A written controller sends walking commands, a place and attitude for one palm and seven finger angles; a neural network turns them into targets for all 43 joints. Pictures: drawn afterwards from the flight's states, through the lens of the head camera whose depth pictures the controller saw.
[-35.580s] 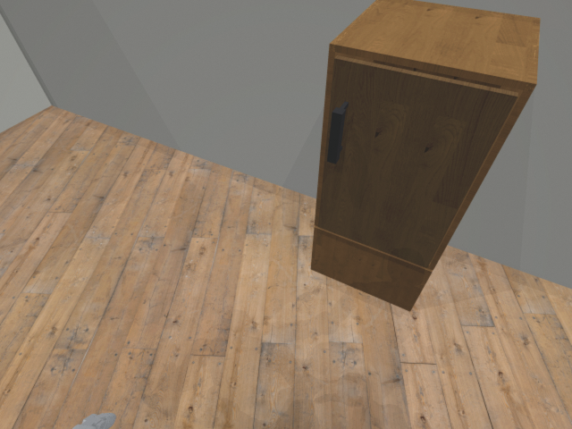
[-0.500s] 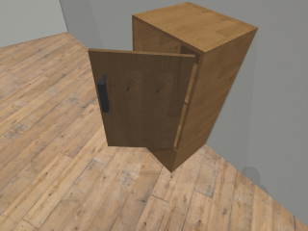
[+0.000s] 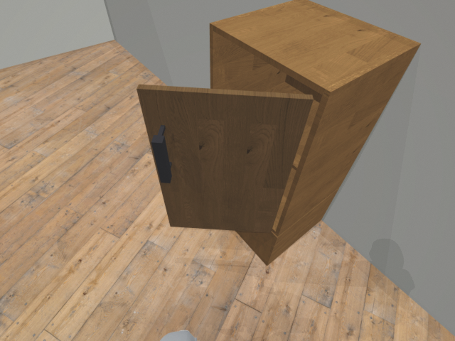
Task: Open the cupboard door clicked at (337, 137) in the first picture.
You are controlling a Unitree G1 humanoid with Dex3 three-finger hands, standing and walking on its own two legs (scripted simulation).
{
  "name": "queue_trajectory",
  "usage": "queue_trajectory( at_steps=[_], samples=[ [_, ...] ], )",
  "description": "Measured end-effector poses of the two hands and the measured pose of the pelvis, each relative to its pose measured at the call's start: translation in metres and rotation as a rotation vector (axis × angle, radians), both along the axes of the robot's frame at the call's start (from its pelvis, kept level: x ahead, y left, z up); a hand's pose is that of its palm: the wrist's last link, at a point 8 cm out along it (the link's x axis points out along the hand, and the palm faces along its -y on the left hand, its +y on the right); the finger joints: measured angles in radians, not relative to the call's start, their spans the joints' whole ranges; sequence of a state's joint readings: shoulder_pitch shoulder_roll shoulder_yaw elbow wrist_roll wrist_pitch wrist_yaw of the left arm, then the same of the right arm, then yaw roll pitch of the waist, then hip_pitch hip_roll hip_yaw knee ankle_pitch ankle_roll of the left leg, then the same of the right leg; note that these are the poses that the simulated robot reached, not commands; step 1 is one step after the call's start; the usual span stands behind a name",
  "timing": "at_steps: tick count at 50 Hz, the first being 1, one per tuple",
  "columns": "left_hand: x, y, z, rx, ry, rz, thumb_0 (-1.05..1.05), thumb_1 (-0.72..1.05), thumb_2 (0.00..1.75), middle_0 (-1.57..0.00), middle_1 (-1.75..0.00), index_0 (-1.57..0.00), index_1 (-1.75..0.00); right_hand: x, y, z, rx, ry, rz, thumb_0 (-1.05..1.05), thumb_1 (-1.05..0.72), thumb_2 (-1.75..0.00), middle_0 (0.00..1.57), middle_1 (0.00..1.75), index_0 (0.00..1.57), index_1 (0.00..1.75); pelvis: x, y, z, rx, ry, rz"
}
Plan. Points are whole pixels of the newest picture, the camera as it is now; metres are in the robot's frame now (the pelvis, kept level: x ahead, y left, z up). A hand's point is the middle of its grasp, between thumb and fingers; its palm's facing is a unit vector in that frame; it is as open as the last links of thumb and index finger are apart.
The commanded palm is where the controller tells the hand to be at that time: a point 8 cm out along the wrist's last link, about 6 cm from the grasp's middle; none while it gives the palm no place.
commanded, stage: come to a stop and stand still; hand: left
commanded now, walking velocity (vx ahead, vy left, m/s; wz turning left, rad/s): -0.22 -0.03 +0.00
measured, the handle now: (164, 154) +0.54 +0.20 -0.03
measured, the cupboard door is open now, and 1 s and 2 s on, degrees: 48 48 48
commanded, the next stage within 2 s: look again from close up in 1.64 s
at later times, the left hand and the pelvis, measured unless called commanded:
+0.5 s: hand out of the picture +0.02 +0.18 -0.17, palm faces +0.02 -0.97 -0.24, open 7.4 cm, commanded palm none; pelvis -0.03 +0.00 -0.01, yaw -2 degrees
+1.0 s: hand out of the picture -0.04 +0.18 -0.18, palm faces -0.02 -0.98 -0.18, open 7.4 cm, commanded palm none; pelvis -0.03 +0.01 -0.01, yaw -1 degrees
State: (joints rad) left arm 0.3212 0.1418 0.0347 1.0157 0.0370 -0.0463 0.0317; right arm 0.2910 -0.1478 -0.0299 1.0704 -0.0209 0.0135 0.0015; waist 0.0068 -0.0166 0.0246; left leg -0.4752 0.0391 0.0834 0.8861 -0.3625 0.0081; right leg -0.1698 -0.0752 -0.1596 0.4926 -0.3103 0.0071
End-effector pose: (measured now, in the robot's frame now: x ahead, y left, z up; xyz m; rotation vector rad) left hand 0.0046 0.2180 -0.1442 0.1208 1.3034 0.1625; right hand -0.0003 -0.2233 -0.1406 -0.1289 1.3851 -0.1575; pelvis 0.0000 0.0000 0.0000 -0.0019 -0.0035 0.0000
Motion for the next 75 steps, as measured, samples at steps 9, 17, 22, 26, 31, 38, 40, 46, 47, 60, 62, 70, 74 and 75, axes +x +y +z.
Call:
queue_trajectory(
  at_steps=[9, 17, 22, 26, 31, 38, 40, 46, 47, 60, 62, 70, 74, 75],
  samples=[
    [0.002, 0.027, -0.026, -0.023, 0.143, -0.008, 0.01, 0.91, 0.90, -0.20, -0.30, -0.20, -0.30, 0.087, 0.009, 0.009, -0.098, -0.188, 0.039, 0.01, -0.93, -0.90, 0.20, 0.30, 0.20, 0.30, 0.018, 0.024, -0.013, 0.001, -0.002, -0.035],
    [0.029, 0.038, -0.005, 0.036, 0.042, -0.049, 0.01, 0.91, 0.90, -0.19, -0.30, -0.20, -0.30, 0.087, 0.019, 0.008, -0.041, -0.248, 0.023, 0.00, -0.91, -0.90, 0.20, 0.30, 0.20, 0.30, -0.006, 0.018, -0.005, -0.013, 0.006, -0.050],
    [0.028, 0.026, 0.003, 0.076, -0.060, -0.059, 0.01, 0.91, 0.90, -0.19, -0.30, -0.20, -0.30, 0.054, 0.007, -0.010, 0.011, -0.215, -0.002, 0.00, -0.91, -0.90, 0.21, 0.30, 0.20, 0.30, -0.023, 0.003, -0.013, 0.011, -0.003, -0.041],
    [0.007, 0.008, 0.010, 0.054, -0.055, -0.045, 0.01, 0.91, 0.90, -0.19, -0.30, -0.20, -0.30, 0.024, -0.011, -0.005, 0.005, -0.153, -0.024, -0.01, -0.93, -0.90, 0.21, 0.30, 0.20, 0.30, -0.028, -0.004, -0.004, 0.007, -0.015, -0.032],
    [-0.016, -0.003, 0.009, 0.009, -0.010, -0.030, 0.01, 0.92, 0.90, -0.20, -0.30, -0.20, -0.30, -0.016, -0.022, 0.005, -0.023, -0.069, -0.029, -0.01, -0.93, -0.90, 0.20, 0.30, 0.20, 0.30, -0.028, -0.006, 0.005, 0.011, -0.011, -0.036],
    [-0.046, 0.002, -0.007, -0.032, 0.089, 0.002, 0.01, 0.92, 0.90, -0.20, -0.30, -0.20, -0.30, -0.059, -0.008, 0.007, -0.052, 0.044, -0.022, 0.00, -0.92, -0.90, 0.20, 0.30, 0.20, 0.30, -0.029, 0.001, 0.001, 0.004, -0.014, -0.028],
    [-0.051, 0.001, -0.007, -0.036, 0.115, -0.001, 0.01, 0.92, 0.90, -0.20, -0.30, -0.20, -0.30, -0.066, 0.000, 0.007, -0.039, 0.063, -0.027, 0.00, -0.92, -0.90, 0.20, 0.30, 0.20, 0.30, -0.029, 0.002, 0.002, 0.007, -0.015, -0.029],
    [-0.056, 0.006, -0.006, -0.013, 0.121, -0.050, 0.01, 0.91, 0.90, -0.20, -0.30, -0.20, -0.30, -0.060, 0.021, -0.002, 0.012, 0.038, -0.035, 0.00, -0.91, -0.90, 0.20, 0.30, 0.20, 0.30, -0.032, 0.008, -0.002, -0.008, 0.001, -0.019],
    [-0.055, 0.008, -0.006, -0.008, 0.119, -0.053, 0.01, 0.91, 0.90, -0.20, -0.30, -0.20, -0.30, -0.056, 0.023, -0.003, 0.015, 0.022, -0.038, 0.00, -0.91, -0.90, 0.20, 0.30, 0.20, 0.30, -0.031, 0.010, -0.003, -0.010, 0.003, -0.019],
    [-0.013, 0.033, -0.005, 0.013, -0.016, -0.054, 0.01, 0.91, 0.90, -0.19, -0.30, -0.20, -0.30, -0.023, 0.026, 0.000, -0.041, -0.104, -0.037, 0.02, -0.93, -0.90, 0.20, 0.30, 0.20, 0.30, -0.031, 0.031, -0.004, -0.013, -0.035, -0.036],
    [-0.011, 0.036, -0.004, 0.013, -0.026, -0.060, 0.01, 0.91, 0.90, -0.19, -0.30, -0.20, -0.30, -0.020, 0.027, 0.002, -0.046, -0.120, -0.035, 0.01, -0.93, -0.90, 0.20, 0.30, 0.20, 0.30, -0.033, 0.033, -0.003, -0.012, -0.040, -0.038],
    [-0.025, 0.045, -0.002, 0.010, -0.011, -0.073, 0.01, 0.91, 0.90, -0.19, -0.30, -0.20, -0.30, -0.025, 0.033, 0.007, -0.045, -0.136, -0.032, 0.01, -0.93, -0.90, 0.20, 0.30, 0.20, 0.30, -0.045, 0.041, 0.000, -0.009, -0.045, -0.046],
    [-0.042, 0.047, -0.002, 0.007, 0.023, -0.068, 0.01, 0.91, 0.90, -0.19, -0.30, -0.20, -0.30, -0.037, 0.037, 0.006, -0.037, -0.111, -0.035, 0.00, -0.92, -0.90, 0.20, 0.30, 0.20, 0.30, -0.050, 0.044, 0.001, -0.007, -0.043, -0.045],
    [-0.047, 0.047, -0.002, 0.007, 0.034, -0.065, 0.01, 0.91, 0.90, -0.19, -0.30, -0.20, -0.30, -0.040, 0.038, 0.006, -0.034, -0.102, -0.036, 0.00, -0.92, -0.90, 0.20, 0.30, 0.20, 0.30, -0.052, 0.045, 0.002, -0.007, -0.043, -0.045]
  ],
)
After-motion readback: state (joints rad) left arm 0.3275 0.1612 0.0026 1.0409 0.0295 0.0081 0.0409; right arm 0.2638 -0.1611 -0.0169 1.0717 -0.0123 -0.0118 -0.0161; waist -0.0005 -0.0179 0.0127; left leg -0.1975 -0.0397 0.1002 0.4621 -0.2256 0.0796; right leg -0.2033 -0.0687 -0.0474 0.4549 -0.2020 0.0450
